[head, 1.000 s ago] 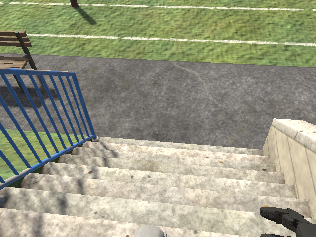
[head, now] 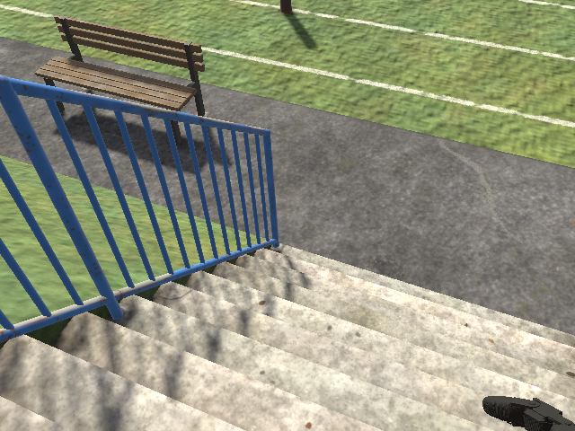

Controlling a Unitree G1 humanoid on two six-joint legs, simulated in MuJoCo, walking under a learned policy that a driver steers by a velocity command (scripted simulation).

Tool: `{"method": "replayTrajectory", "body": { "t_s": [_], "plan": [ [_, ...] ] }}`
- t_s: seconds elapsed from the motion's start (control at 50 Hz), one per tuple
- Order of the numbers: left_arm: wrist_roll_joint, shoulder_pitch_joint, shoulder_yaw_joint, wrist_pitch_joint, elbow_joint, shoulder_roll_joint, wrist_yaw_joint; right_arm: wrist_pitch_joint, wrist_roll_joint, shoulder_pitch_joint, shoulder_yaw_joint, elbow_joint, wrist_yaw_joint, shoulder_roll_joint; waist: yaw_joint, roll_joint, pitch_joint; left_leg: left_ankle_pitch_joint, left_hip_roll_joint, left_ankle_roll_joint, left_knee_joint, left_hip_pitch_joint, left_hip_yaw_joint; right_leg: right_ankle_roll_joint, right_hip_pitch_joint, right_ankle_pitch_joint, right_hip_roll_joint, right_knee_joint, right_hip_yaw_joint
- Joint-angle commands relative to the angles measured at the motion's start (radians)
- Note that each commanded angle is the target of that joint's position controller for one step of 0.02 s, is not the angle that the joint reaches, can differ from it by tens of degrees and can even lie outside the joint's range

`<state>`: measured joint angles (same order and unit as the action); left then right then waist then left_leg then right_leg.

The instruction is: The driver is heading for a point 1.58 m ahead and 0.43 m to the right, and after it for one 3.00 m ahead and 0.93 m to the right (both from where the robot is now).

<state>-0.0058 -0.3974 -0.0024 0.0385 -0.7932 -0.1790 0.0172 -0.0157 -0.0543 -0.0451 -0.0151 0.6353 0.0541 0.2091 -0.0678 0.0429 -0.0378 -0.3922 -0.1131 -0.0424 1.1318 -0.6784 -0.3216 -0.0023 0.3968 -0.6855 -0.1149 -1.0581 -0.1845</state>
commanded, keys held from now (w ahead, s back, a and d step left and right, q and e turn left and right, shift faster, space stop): no key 0.06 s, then w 0.94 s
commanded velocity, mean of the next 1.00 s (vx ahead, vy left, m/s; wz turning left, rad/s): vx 0.35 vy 0.00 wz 0.01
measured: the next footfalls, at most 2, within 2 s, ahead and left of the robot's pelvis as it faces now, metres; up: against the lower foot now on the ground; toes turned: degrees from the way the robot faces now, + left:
left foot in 0.22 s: +0.18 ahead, +0.19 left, -0.04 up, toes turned -4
left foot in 0.50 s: +0.25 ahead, +0.21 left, -0.21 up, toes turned -3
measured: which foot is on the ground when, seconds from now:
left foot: up 0.00-0.20, down 0.22-0.32, up 0.34-0.48, down 0.50-1.00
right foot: down 0.00-0.46, up 0.48-0.98, down 1.00-1.00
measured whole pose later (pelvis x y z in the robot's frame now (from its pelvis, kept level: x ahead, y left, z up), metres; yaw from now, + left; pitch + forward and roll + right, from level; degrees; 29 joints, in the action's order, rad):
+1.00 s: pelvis +0.35 +0.02 -0.29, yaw +1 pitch -1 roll +4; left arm -0.01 -0.27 0.07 0.01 -0.75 -0.25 -0.04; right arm 0.01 -0.02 -0.47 -0.03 0.97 0.07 0.17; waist 0.04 -0.08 -0.08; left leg -0.85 0.00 -0.05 1.46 -0.37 -0.07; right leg -0.01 0.39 0.33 0.09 -0.65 -0.06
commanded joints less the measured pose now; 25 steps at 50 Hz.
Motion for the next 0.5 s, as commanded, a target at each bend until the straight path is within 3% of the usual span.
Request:
{"method": "replayTrajectory", "body": {
  "t_s": [0.02, 0.06, 0.08, 0.12, 0.16, 0.2, 0.22, 0.24, 0.26, 0.28, 0.3, 0.32, 0.34, 0.36, 0.38, 0.4, 0.42, 0.44, 0.46, 0.48, 0.5],
  "plan": [
    [0.004, -0.085, 0.026, -0.004, 0.028, -0.104, 0.044, 0.004, -0.002, 0.106, -0.026, -0.025, -0.027, -0.004, 0.001, -0.178, -0.027, 0.192, -0.002, 0.008, 0.006, -0.363, -0.022, -0.174, -0.283, 0.56, 0.167, 0.186, -0.415],
    [0.004, -0.045, 0.015, -0.009, 0.051, -0.088, 0.04, -0.005, 0.01, 0.1, -0.026, -0.028, -0.038, -0.02, 0.05, -0.167, -0.004, 0.246, 0.004, 0.012, 0.032, -0.254, 0.02, -0.216, -0.103, 0.483, 0.19, 0.263, -0.476],
    [0.005, -0.058, 0.014, -0.016, 0.051, -0.087, 0.035, -0.002, 0.02, 0.106, -0.026, -0.033, -0.045, -0.017, 0.053, -0.159, -0.003, 0.281, 0.024, 0.013, 0.021, -0.236, 0.022, -0.239, -0.075, 0.37, 0.205, 0.297, -0.505],
    [-0.001, -0.109, 0.022, -0.033, 0.044, -0.095, 0.029, 0.009, 0.029, 0.14, -0.028, -0.044, -0.06, 0.004, 0.028, -0.168, 0.029, 0.331, 0.06, 0.015, -0.031, -0.264, 0.023, -0.276, -0.084, 0.115, 0.213, 0.329, -0.537],
    [-0.01, -0.178, 0.033, -0.048, 0.028, -0.106, 0.03, 0.027, 0.023, 0.203, -0.033, -0.062, -0.074, 0.029, -0.019, -0.189, 0.082, 0.351, 0.084, 0.017, -0.095, -0.349, 0.027, -0.297, -0.141, -0.064, 0.218, 0.337, -0.564],
    [-0.015, -0.236, 0.044, -0.055, 0.003, -0.116, 0.036, 0.048, 0.024, 0.239, -0.038, -0.077, -0.086, 0.052, -0.056, -0.231, 0.118, 0.35, 0.099, 0.023, -0.142, -0.389, 0.054, -0.309, -0.175, -0.074, 0.219, 0.327, -0.566],
    [-0.03, -0.215, 0.033, -0.049, 0.007, -0.068, 0.048, 0.057, 0.047, 0.217, -0.034, -0.075, -0.098, 0.053, -0.058, -0.176, 0.124, 0.565, 0.129, 0.021, -0.266, -0.333, 0.058, -0.284, -0.154, -0.096, 0.185, 0.26, -0.5],
    [-0.024, -0.168, 0.031, -0.033, 0.025, -0.061, 0.058, 0.054, 0.057, 0.177, -0.024, -0.076, -0.113, 0.034, -0.047, -0.129, 0.131, 0.741, 0.115, 0.021, -0.485, -0.144, 0.13, -0.243, -0.018, -0.115, 0.126, 0.245, -0.364],
    [-0.025, -0.215, 0.017, -0.027, 0.002, -0.026, 0.058, 0.057, 0.05, 0.172, -0.025, -0.071, -0.111, 0.025, -0.066, -0.089, 0.126, 0.85, 0.095, 0.015, -0.52, 0.045, 0.196, -0.188, 0.087, -0.073, 0.112, 0.244, -0.258],
    [-0.02, -0.256, 0.016, -0.033, -0.025, -0.033, 0.044, 0.062, 0.044, 0.162, -0.033, -0.061, -0.107, 0.006, -0.071, -0.167, 0.1, 0.695, 0.071, 0.008, -0.35, 0.103, 0.213, -0.192, 0.076, -0.073, 0.142, 0.268, -0.308],
    [-0.032, -0.225, 0.018, -0.034, -0.002, -0.049, 0.036, 0.065, 0.033, 0.145, -0.031, -0.072, -0.104, 0.014, -0.059, -0.177, 0.139, 0.559, 0.088, 0.02, -0.378, 0.044, 0.197, -0.198, 0.03, -0.052, 0.14, 0.261, -0.332],
    [-0.042, -0.233, 0.025, -0.036, 0.003, -0.06, 0.034, 0.07, 0.022, 0.13, -0.038, -0.064, -0.098, 0.039, -0.059, -0.143, 0.155, 0.517, 0.081, 0.017, -0.441, 0.014, 0.215, -0.185, -0.026, -0.023, 0.147, 0.255, -0.297],
    [-0.047, -0.218, 0.032, -0.032, 0.01, -0.062, 0.043, 0.071, 0.02, 0.15, -0.035, -0.082, -0.101, 0.055, -0.079, -0.062, 0.197, 0.594, 0.088, 0.025, -0.715, 0.041, 0.244, -0.141, -0.044, -0.021, 0.095, 0.223, -0.191],
    [-0.043, -0.256, 0.033, -0.026, -0.01, -0.059, 0.045, 0.074, 0.031, 0.153, -0.035, -0.078, -0.104, 0.039, -0.094, -0.036, 0.169, 0.695, 0.062, 0.014, -0.791, 0.136, 0.285, -0.109, -0.059, 0.015, 0.095, 0.223, -0.119],
    [-0.034, -0.231, 0.041, -0.018, -0.023, -0.07, 0.053, 0.069, 0.036, 0.118, -0.036, -0.069, -0.107, 0.009, -0.076, -0.112, 0.148, 0.748, 0.089, 0.021, -0.811, 0.268, 0.249, -0.107, -0.025, 0.063, 0.101, 0.184, -0.128],
    [-0.016, -0.184, 0.046, -0.004, -0.034, -0.089, 0.059, 0.049, 0.02, -0.017, -0.053, -0.036, -0.099, 0.004, 0.01, -0.186, 0.112, 0.714, 0.122, 0.034, -0.815, 0.401, 0.275, -0.11, 0.0, 0.152, 0.112, 0.09, -0.119],
    [-0.01, -0.154, 0.053, -0.008, -0.032, -0.097, 0.047, 0.039, 0.011, -0.178, -0.071, 0.02, -0.091, 0.028, 0.068, -0.176, 0.072, 0.752, 0.141, 0.052, -0.806, 0.538, 0.312, -0.116, 0.053, 0.221, 0.114, -0.029, -0.102],
    [-0.019, -0.143, 0.053, -0.019, -0.032, -0.083, 0.03, 0.032, 0.013, -0.303, -0.086, 0.074, -0.082, 0.05, 0.117, -0.126, 0.033, 0.818, 0.152, 0.062, -0.843, 0.659, 0.346, -0.1, 0.095, 0.255, 0.087, -0.167, -0.049],
    [-0.033, -0.126, 0.058, -0.035, -0.039, -0.085, 0.014, 0.029, 0.038, -0.468, -0.093, 0.129, -0.072, 0.054, 0.199, -0.065, -0.006, 0.76, 0.174, 0.097, -0.86, 0.836, 0.329, -0.069, 0.2, 0.267, 0.031, -0.395, 0.002],
    [-0.044, -0.071, 0.064, -0.048, -0.055, -0.071, 0.005, 0.037, 0.064, -0.681, -0.088, 0.196, -0.077, 0.06, 0.326, 0.018, -0.049, 0.757, 0.277, 0.178, -0.787, 1.031, 0.232, -0.031, 0.388, -0.076, -0.054, -0.794, 0.018],
    [-0.038, 0.003, 0.057, -0.061, -0.013, -0.006, 0.001, 0.043, 0.08, -0.761, -0.053, 0.24, -0.092, 0.07, 0.344, 0.131, -0.039, 0.932, 0.287, 0.143, -0.536, 1.077, 0.253, -0.032, 0.564, -0.223, -0.065, -1.031, -0.014]
  ]
}}
Over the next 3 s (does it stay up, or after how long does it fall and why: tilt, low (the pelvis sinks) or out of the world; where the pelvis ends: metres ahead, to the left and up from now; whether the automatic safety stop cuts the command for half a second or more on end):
stays up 1.24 -0.30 -1.15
